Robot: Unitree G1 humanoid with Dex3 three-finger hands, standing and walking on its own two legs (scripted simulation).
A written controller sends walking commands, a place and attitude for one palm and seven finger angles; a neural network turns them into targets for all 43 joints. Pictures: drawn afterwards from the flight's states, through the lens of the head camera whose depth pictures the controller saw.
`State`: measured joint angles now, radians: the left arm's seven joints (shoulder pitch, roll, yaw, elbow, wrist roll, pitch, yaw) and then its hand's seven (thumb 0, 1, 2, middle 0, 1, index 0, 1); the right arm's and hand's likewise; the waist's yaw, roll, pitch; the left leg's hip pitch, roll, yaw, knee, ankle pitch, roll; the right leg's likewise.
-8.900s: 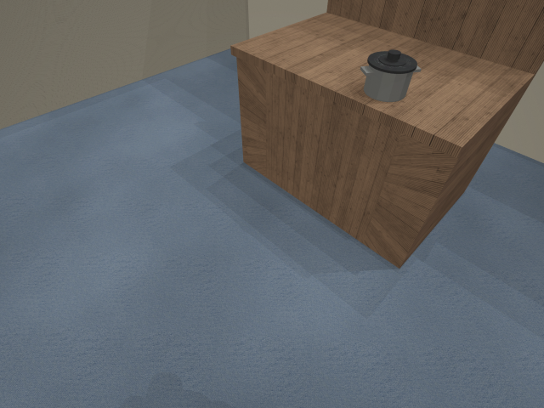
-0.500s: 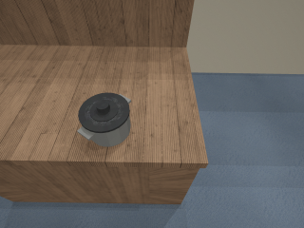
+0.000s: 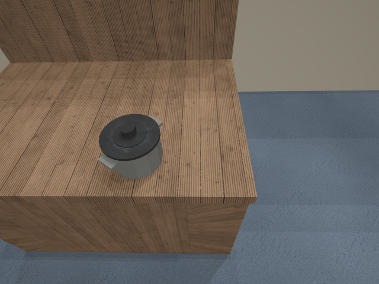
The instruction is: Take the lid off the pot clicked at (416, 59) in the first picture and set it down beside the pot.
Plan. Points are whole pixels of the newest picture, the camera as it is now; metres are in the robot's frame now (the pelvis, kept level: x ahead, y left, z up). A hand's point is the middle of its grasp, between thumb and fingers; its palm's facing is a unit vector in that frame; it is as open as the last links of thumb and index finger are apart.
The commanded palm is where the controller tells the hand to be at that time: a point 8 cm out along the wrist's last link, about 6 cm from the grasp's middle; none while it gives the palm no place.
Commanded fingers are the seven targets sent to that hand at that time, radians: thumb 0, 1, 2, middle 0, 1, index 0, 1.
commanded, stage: come to a stop and stand still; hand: left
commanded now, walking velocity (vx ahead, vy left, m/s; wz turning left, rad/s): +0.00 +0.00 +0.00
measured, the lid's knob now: (127, 129) +0.47 +0.19 +0.04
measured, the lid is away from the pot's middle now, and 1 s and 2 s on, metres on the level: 0.00 0.00 0.00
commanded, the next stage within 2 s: look again from close up in 0.02 s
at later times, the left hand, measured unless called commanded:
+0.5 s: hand out of the picture +0.03 +0.18 -0.17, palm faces +0.00 -0.97 -0.23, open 7.3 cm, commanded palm none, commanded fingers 0.00 0.90 0.90 -0.20 -0.30 -0.20 -0.30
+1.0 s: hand out of the picture +0.02 +0.17 -0.17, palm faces +0.00 -0.98 -0.22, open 7.4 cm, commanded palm none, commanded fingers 0.00 0.90 0.90 -0.20 -0.30 -0.20 -0.30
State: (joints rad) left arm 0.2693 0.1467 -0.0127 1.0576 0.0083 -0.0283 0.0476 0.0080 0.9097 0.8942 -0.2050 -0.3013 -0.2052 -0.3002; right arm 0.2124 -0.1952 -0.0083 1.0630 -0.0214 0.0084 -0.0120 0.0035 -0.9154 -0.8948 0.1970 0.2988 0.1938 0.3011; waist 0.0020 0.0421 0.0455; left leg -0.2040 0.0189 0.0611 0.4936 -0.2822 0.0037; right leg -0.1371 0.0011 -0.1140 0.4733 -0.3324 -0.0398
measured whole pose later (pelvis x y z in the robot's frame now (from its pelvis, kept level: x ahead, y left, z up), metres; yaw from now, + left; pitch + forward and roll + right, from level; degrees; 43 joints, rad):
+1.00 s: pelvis +0.01 -0.01 +0.00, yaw -1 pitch +1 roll +1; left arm 0.30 0.15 -0.01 1.06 0.01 -0.03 0.04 0.01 0.91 0.89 -0.20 -0.30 -0.20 -0.30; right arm 0.24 -0.17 0.01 1.14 -0.01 0.00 -0.02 0.00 -0.91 -0.89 0.20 0.30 0.19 0.30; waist 0.01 0.00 0.03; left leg -0.18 0.02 0.08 0.44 -0.28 -0.01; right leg -0.14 0.00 -0.09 0.46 -0.34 -0.05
